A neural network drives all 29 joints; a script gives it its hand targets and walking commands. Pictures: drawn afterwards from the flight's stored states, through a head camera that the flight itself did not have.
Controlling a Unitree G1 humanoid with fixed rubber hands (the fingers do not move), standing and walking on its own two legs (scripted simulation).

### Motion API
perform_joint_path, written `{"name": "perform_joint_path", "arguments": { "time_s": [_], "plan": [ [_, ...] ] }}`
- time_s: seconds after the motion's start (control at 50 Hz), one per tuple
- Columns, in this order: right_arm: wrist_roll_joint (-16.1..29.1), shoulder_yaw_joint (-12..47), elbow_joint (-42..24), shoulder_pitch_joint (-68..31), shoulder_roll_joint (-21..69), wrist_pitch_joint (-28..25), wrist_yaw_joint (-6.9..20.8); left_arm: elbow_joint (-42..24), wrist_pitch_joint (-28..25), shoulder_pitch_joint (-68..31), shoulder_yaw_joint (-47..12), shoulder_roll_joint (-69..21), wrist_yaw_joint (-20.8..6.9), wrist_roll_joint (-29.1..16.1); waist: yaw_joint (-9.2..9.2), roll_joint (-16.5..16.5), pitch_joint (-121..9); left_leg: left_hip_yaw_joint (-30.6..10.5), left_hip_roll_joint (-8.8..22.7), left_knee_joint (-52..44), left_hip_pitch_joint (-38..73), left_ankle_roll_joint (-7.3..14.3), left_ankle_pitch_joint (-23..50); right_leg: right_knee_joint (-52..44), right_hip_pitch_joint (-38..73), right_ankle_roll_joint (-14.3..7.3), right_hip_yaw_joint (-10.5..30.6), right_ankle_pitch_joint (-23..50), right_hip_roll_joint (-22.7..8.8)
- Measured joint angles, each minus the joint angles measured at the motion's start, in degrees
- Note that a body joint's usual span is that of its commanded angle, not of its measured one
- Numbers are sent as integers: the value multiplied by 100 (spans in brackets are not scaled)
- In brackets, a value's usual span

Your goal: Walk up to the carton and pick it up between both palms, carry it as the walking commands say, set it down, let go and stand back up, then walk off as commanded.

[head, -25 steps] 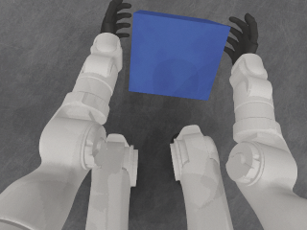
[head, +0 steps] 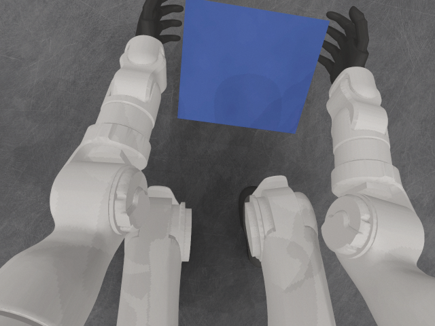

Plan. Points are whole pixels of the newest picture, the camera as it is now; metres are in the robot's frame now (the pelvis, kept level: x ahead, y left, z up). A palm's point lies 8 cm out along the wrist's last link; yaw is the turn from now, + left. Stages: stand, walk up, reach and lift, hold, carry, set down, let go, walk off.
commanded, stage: set down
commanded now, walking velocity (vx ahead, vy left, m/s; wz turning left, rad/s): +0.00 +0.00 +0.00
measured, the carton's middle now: (241, 63) +0.52 -0.08 -0.25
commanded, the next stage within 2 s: none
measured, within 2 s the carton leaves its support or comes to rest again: neither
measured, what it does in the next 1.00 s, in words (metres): stands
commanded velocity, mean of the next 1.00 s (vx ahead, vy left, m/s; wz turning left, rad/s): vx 0.00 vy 0.00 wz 0.00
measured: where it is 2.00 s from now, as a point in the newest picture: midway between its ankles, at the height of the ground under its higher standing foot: (210, 247)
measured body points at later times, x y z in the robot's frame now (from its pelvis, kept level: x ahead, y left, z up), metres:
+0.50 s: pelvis +0.01 +0.00 +0.00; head +0.36 -0.01 +0.28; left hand +0.56 +0.07 -0.17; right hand +0.50 -0.23 -0.16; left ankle +0.09 +0.12 -0.35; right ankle +0.11 -0.12 -0.35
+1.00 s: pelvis +0.00 +0.00 +0.00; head +0.36 -0.01 +0.27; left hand +0.55 +0.07 -0.19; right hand +0.49 -0.23 -0.18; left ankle +0.09 +0.12 -0.35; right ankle +0.11 -0.12 -0.35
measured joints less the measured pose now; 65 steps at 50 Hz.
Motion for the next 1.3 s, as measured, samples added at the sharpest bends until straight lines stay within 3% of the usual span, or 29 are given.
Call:
{"name": "perform_joint_path", "arguments": {
  "time_s": [0.62,0.94,1.12,1.22,1.3],
  "plan": [
    [24,-67,179,-139,-114,-288,230,-59,-301,-10,123,10,-155,42,9,23,131,63,100,55,-36,81,-80,70,-23,-61,-45,-108,-104],
    [144,260,588,-172,-223,-501,94,57,-463,78,-251,175,-141,-242,7,-9,270,86,156,126,-14,99,-87,141,-1,-85,-72,-115,-134],
    [847,1262,1373,-46,-528,-755,-221,381,-591,314,-1239,443,68,-1005,21,-43,580,151,237,89,53,159,49,111,92,-87,-67,-18,-172],
    [1535,1608,1313,63,-796,-876,-369,244,-516,423,-1692,845,173,-1604,23,-64,785,198,305,62,77,206,173,65,118,-41,-85,171,-237],
    [1885,1885,1257,-13,-1074,-927,-374,157,-514,306,-1974,1118,150,-2059,58,-57,854,254,380,77,43,230,280,81,59,-214,-129,270,-326]
  ]
}}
